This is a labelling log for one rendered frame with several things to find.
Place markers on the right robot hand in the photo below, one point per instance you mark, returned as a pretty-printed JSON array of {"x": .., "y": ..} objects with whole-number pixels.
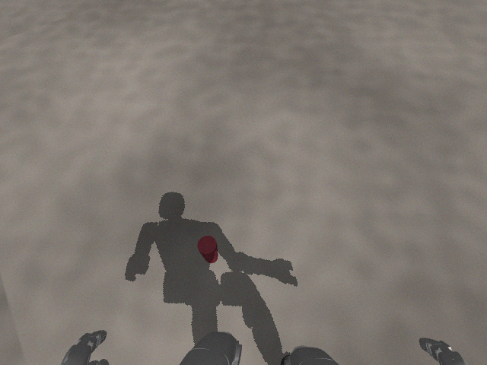
[{"x": 441, "y": 352}]

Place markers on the left robot hand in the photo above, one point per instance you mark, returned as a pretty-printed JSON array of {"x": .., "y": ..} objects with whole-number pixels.
[{"x": 80, "y": 354}]

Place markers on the cup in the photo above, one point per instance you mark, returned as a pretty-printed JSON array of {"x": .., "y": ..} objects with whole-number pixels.
[{"x": 207, "y": 246}]

